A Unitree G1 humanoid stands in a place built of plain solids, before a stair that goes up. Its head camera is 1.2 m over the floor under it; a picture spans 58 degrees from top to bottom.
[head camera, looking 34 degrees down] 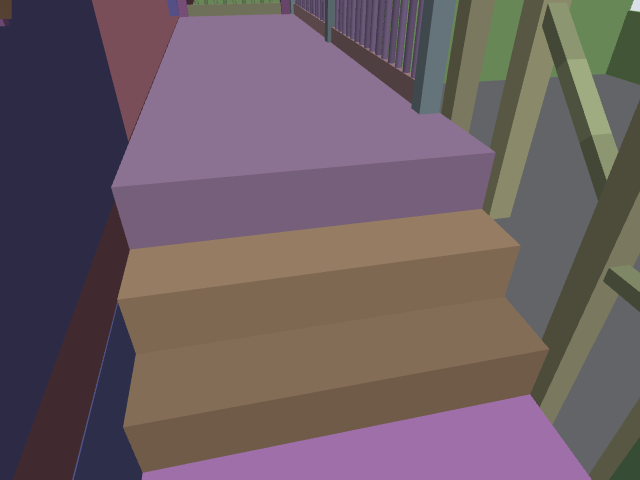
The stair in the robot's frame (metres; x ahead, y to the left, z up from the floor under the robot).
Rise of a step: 0.21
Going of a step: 0.24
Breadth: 1.20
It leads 12 degrees to the left of straight ahead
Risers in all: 3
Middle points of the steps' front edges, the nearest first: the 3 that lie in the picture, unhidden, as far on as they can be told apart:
0.76 -0.10 0.21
0.99 -0.05 0.43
1.22 0.00 0.64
